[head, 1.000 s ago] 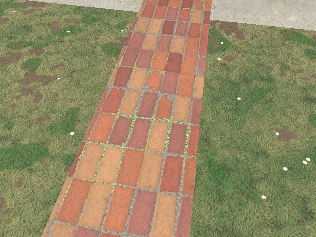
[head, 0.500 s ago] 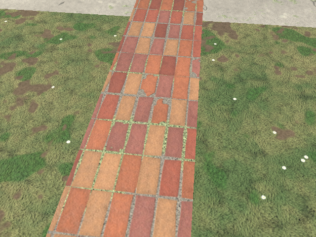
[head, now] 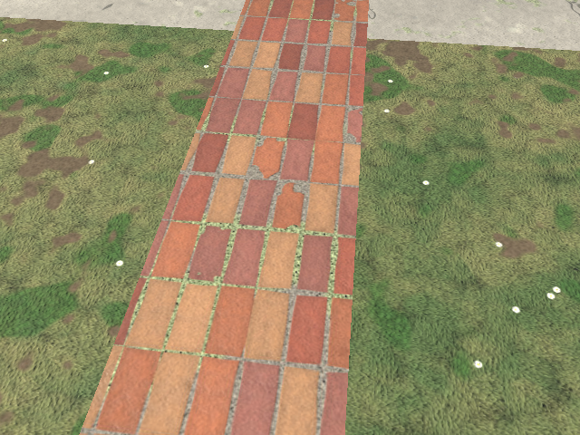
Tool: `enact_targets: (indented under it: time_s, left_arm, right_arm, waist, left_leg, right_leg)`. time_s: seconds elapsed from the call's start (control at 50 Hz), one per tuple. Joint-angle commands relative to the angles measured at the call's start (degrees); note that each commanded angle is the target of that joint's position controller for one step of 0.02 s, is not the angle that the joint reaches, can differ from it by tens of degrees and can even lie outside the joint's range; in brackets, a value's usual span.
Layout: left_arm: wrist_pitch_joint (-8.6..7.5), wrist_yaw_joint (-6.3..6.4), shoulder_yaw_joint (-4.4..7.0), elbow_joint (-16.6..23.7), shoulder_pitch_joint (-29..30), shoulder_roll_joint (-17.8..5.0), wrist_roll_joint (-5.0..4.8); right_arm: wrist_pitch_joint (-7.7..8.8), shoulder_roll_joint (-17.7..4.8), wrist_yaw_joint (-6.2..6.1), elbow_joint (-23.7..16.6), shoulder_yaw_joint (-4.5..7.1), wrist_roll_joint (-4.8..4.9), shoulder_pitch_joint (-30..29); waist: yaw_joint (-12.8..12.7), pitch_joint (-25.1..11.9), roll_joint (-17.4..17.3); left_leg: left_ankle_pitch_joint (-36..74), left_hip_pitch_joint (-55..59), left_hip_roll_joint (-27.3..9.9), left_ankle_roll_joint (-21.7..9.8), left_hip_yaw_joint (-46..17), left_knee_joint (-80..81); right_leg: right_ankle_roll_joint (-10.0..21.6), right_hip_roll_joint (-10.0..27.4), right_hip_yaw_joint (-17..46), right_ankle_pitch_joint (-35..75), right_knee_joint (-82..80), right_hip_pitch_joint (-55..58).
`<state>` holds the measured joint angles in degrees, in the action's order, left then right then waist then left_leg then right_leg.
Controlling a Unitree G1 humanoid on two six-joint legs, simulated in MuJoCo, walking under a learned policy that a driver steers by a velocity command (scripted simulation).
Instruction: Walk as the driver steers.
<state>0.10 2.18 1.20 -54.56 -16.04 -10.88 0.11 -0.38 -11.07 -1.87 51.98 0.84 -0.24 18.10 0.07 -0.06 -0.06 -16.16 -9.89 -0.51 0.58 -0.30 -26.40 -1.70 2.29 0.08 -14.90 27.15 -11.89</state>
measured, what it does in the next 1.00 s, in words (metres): walks ahead: left foot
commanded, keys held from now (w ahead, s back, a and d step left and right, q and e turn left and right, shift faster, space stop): no key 0.02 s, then w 0.72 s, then w+e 0.26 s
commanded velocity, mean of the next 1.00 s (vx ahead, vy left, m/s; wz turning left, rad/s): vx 0.37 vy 0.00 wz -0.06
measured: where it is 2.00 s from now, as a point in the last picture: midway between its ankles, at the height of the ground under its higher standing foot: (357, 277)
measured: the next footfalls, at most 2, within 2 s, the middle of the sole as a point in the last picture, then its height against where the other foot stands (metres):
left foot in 0.60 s outside the picture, level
right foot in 1.12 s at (352, 386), level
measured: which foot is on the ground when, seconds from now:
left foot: down 0.00-0.24, up 0.26-0.58, down 0.60-1.00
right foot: down 0.00-0.64, up 0.66-1.00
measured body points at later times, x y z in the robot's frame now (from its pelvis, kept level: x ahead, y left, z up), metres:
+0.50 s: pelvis +0.12 -0.02 +0.00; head +0.13 -0.02 +0.45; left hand +0.10 +0.18 -0.15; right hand +0.32 -0.23 -0.10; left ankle +0.20 +0.11 -0.69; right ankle +0.00 -0.13 -0.74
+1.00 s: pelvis +0.40 +0.02 +0.00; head +0.42 +0.02 +0.45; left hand +0.61 +0.23 -0.11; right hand +0.34 -0.23 -0.14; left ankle +0.28 +0.11 -0.74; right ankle +0.59 -0.14 -0.69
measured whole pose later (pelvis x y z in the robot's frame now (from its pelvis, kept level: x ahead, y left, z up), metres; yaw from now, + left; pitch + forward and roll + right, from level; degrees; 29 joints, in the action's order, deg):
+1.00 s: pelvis +0.40 +0.02 +0.00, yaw -5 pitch +3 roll +2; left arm -4.2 -1.4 1.7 -45.8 -5.0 -13.0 -1.7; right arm 6.5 -12.3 -0.8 57.6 2.2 0.3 23.8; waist 3.8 -1.0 2.5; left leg -17.0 2.3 3.9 -2.5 9.2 -11.2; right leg 3.1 5.4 0.1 5.9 40.4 -43.4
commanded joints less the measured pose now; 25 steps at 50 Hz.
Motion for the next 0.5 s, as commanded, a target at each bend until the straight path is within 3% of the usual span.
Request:
enact_targets:
  time_s: [0.02, 0.04, 0.06, 0.08, 0.1, 0.14, 0.16, 0.2, 0.22, 0.24, 0.26, 0.28, 0.3, 0.32, 0.34, 0.38, 0.42, 0.46, 0.48, 0.5]
  left_arm:
    - [-0.4, 0.21, 0.84, 0.8, -2.3, -5.3, -0.02]
    - [-0.28, 0.25, 0.84, 0.0, -3.4, -5.2, -0.16]
    - [-1.27, -3.18, 2.24, 2.9, -1.0, -8.7, 1.3]
    - [-1.67, -4.41, 3.26, 2.8, -1.0, -10.9, 2.27]
    - [-2.17, -4.43, 3.51, 3.0, -1.7, -10.0, 2.86]
    - [-4.13, -2.68, 3.24, 4.5, 0.1, -5.8, 3.6]
    - [-5.42, -1.94, 2.92, 5.9, 1.5, -4.1, 3.67]
    - [-6.95, -1.68, 2.84, 6.4, 0.2, -3.8, 2.01]
    - [-7.59, -1.92, 3.06, 5.3, -4.3, -4.1, 1.94]
    - [-8.23, -2.18, 3.38, 3.3, -10.3, -4.6, 2.65]
    - [-8.7, -1.67, 3.43, 0.5, -20.2, -6.3, 3.44]
    - [-9.18, -1.37, 2.52, 1.4, -23.1, -7.3, 3.93]
    - [-9.34, -1.68, 1.65, 2.2, -18.3, -6.9, 4.82]
    - [-8.86, -2.28, 0.52, 3.0, -14.3, -4.9, 5.28]
    - [-8.44, -2.62, -0.87, 4.1, -11.0, -2.6, 4.96]
    - [-7.75, -2.09, -2.64, 6.0, -5.8, 0.0, 4.13]
    - [-7.51, -1.44, -2.46, 6.0, -6.2, -1.8, 3.31]
    - [-7.26, -2.41, -1.71, 5.4, -6.5, -5.0, 2.69]
    - [-7.28, -3.37, -1.05, 4.3, -8.6, -7.5, 2.21]
    - [-7.32, -4.09, -0.68, 3.5, -9.8, -8.5, 2.44]
  right_arm:
    - [0.38, -4.9, -0.23, -0.6, 0.89, 0.02, 2.9]
    - [0.27, -4.8, -0.29, 0.3, 0.9, 0.17, 4.0]
    - [1.86, -9.2, 3.25, -1.0, 2.66, -0.6, 3.4]
    - [2.82, -12.1, 4.63, -0.6, 3.95, -1.54, 4.0]
    - [3.8, -11.7, 4.83, -0.4, 4.36, -2.06, 6.0]
    - [5.73, -9.8, 3.03, -0.8, 4.29, -1.56, 6.3]
    - [6.05, -9.3, 1.91, -2.7, 3.85, -1.16, 1.4]
    - [5.07, -9.4, 0.69, -5.3, 3.49, -1.18, -5.2]
    - [4.09, -9.0, 0.69, -5.0, 3.28, -1.81, -4.8]
    - [3.79, -6.4, 0.96, -4.7, 2.74, -3.14, -3.9]
    - [3.99, -3.4, 1.91, -6.3, 2.05, -5.11, -6.3]
    - [5.56, -2.8, 2.55, -8.2, 2.18, -5.0, -10.9]
    - [6.99, -4.2, 2.68, -7.7, 2.64, -3.31, -11.1]
    - [7.81, -5.6, 2.91, -6.8, 3.07, -2.78, -9.9]
    - [7.87, -5.2, 3.45, -6.9, 3.17, -3.3, -9.4]
    - [6.78, -2.6, 4.46, -8.2, 2.54, -3.99, -10.8]
    - [6.01, -1.6, 5.04, -9.0, 2.2, -3.33, -13.1]
    - [5.5, 0.3, 5.31, -10.0, 1.13, -2.61, -17.6]
    - [5.33, 0.5, 5.44, -10.7, 0.86, -2.63, -20.0]
    - [5.25, -0.1, 5.6, -10.5, 0.84, -2.55, -20.0]
  waist:
    - [0.0, 1.8, 0.3]
    - [0.0, 0.6, 0.3]
    - [-0.1, 8.1, 0.4]
    - [0.4, 11.1, -0.9]
    - [1.1, 9.7, -2.5]
    - [2.0, 5.1, -7.3]
    - [0.8, 4.2, -7.6]
    - [-2.1, 4.4, -5.6]
    - [-3.7, 3.9, -4.7]
    - [-5.4, 4.0, -0.2]
    - [-8.6, 2.3, 9.4]
    - [-10.9, 4.3, 11.1]
    - [-8.0, 6.6, 7.8]
    - [-5.6, 5.9, 5.1]
    - [-3.2, 4.1, 3.8]
    - [-0.1, 3.5, 2.6]
    - [-0.6, 3.0, 2.9]
    - [-1.6, 3.7, 3.0]
    - [-2.3, 4.1, 4.9]
    - [-2.4, 4.6, 4.5]
  left_leg:
    - [10.1, -2.4, -1.4, -2.8, -0.9, 5.4]
    - [3.8, -2.1, -0.5, -3.1, -0.1, 5.0]
    - [-17.9, -7.2, -1.4, -4.7, -1.8, 10.3]
    - [-25.4, -8.4, -3.1, -6.7, -4.3, 12.0]
    - [-27.5, -6.1, -5.8, -9.2, -7.7, 12.9]
    - [-25.5, 1.2, -13.0, -14.4, -16.2, 17.0]
    - [-22.6, -0.4, -15.2, -15.9, -18.2, 18.8]
    - [-19.9, -6.7, -13.6, -15.2, -14.5, 18.3]
    - [-18.3, -9.1, -11.5, -14.7, -11.7, 14.4]
    - [-14.8, -12.9, -7.4, -13.1, -6.4, 5.1]
    - [-10.5, -24.6, -0.1, -7.7, 0.1, -14.7]
    - [-14.9, -38.1, 2.5, -7.1, -5.2, -30.0]
    - [-12.3, -43.9, 1.0, -8.5, -9.0, -43.2]
    - [-8.9, -44.6, 0.3, -9.4, -7.9, -51.8]
    - [-6.1, -43.2, -1.0, -10.1, -6.2, -54.0]
    - [-1.0, -39.3, -4.2, -9.1, -3.9, -50.7]
    - [3.3, -36.3, -5.3, -5.8, -0.6, -38.3]
    - [1.4, -23.2, -3.5, -2.1, 4.1, -21.9]
    - [-0.7, -20.2, -2.8, -0.8, 4.5, -18.9]
    - [0.9, -21.5, -3.1, -1.2, 3.4, -16.4]
  right_leg:
    - [3.0, 0.6, 0.4, 10.2, -4.4, 1.0]
    - [3.3, -0.3, -0.4, 3.8, -4.1, 1.4]
    - [3.8, -0.5, -0.4, -17.0, -8.5, -4.6]
    - [4.9, -0.4, 0.4, -23.3, -8.3, -7.6]
    - [5.8, -0.1, 0.6, -22.3, -6.5, -9.0]
    - [5.4, -2.0, -3.2, -7.7, 1.0, -9.0]
    - [6.1, -2.7, -3.7, -3.5, 1.1, -5.5]
    - [8.1, -2.1, -3.3, 0.1, -7.3, 5.7]
    - [8.5, -1.5, -2.7, 0.6, -9.0, 11.7]
    - [10.2, 0.9, 1.3, -3.9, -9.7, 16.3]
    - [18.4, 11.7, 20.8, -11.8, -15.0, 24.7]
    - [22.4, 18.7, 32.9, -14.1, -21.3, 29.5]
    - [20.8, 20.3, 30.4, -13.5, -21.1, 26.9]
    - [19.2, 18.5, 24.9, -9.1, -20.0, 23.8]
    - [18.0, 16.4, 19.4, -4.7, -19.9, 20.4]
    - [16.3, 13.5, 12.6, 2.5, -22.8, 13.8]
    - [14.4, 10.1, 6.9, 6.1, -24.1, 11.8]
    - [13.2, 6.6, 0.9, 11.8, -24.4, 2.5]
    - [13.8, 7.9, 1.7, 13.8, -23.5, 0.9]
    - [14.6, 10.7, 3.4, 14.9, -22.2, 3.2]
